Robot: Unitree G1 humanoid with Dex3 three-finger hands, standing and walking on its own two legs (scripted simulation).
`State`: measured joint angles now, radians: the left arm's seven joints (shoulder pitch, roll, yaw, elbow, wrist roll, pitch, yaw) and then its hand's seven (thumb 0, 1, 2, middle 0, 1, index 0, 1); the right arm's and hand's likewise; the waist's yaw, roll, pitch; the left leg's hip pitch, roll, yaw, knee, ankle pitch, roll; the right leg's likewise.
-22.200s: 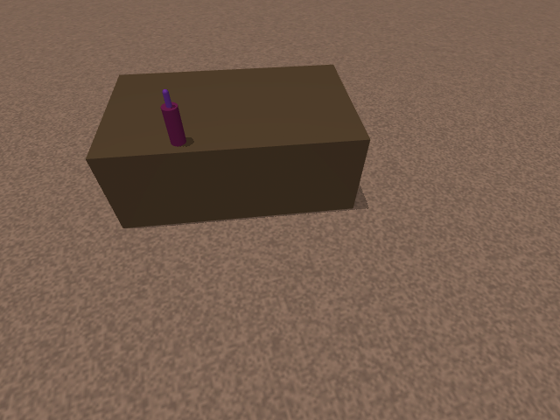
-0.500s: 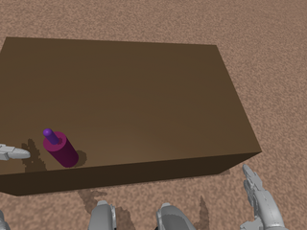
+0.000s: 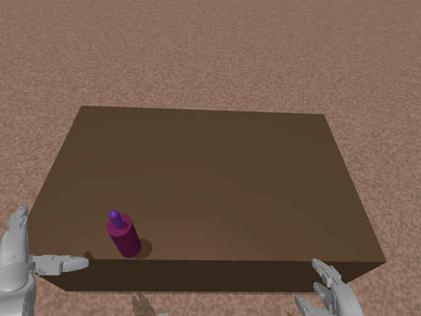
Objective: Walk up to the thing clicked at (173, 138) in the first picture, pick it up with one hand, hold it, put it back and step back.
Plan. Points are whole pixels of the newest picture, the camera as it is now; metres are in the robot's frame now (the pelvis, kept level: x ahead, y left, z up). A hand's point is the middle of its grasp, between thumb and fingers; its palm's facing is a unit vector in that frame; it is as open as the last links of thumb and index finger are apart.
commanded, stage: home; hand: left
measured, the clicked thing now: (122, 232) +0.37 +0.22 -0.19
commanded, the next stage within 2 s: none
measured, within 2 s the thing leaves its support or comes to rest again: neither
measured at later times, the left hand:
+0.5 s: hand out of the picture +0.16 +0.15 -0.05, palm faces +0.11 -0.96 -0.24, open 17.4 cm
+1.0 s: hand (123, 311) +0.17 +0.16 -0.05, palm faces +0.10 -0.96 -0.25, open 17.1 cm
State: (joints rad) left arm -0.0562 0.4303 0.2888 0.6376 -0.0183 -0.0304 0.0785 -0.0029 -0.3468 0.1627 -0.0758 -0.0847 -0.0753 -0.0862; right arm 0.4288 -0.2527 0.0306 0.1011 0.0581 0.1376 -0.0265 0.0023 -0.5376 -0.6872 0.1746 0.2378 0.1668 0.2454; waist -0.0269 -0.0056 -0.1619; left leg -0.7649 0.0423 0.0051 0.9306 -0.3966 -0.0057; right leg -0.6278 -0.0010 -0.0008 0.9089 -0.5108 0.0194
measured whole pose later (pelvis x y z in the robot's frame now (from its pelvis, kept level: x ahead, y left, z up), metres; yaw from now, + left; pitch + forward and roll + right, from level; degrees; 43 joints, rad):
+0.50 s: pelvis -0.01 -0.02 +0.00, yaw +0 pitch +9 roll +1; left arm 0.44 0.20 -0.02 0.13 -0.04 0.01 0.09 -0.01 -0.52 0.06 -0.06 -0.06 -0.06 -0.06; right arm 0.44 -0.22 0.00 0.07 0.03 0.12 -0.09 0.01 -0.85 -0.87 0.20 0.29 0.19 0.30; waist 0.01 0.00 -0.11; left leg -0.68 0.04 0.01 0.91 -0.38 -0.03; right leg -0.58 0.00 0.00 0.96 -0.54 -0.01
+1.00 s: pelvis -0.01 -0.02 +0.00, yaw +0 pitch +9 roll +1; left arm 0.44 0.21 -0.01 0.12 -0.03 -0.01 0.09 -0.01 -0.48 0.09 -0.06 -0.07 -0.06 -0.06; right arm 0.47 -0.21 0.01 0.03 0.03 0.13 -0.09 0.01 -0.90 -0.90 0.21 0.30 0.20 0.31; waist 0.01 0.00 -0.12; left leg -0.69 0.04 0.02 0.93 -0.40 -0.03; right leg -0.59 0.00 0.01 0.98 -0.55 0.00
